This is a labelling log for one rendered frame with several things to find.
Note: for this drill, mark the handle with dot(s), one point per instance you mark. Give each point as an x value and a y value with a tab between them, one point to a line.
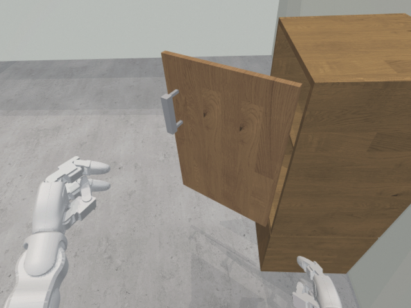
169	113

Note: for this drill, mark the robot left hand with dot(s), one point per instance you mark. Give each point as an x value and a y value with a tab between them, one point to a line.
54	193

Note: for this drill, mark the robot left forearm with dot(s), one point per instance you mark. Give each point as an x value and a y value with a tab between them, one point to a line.
40	271

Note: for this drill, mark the cupboard door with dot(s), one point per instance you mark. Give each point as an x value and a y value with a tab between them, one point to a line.
235	130

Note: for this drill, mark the robot right hand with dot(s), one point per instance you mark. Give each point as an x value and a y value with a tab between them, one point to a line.
321	294

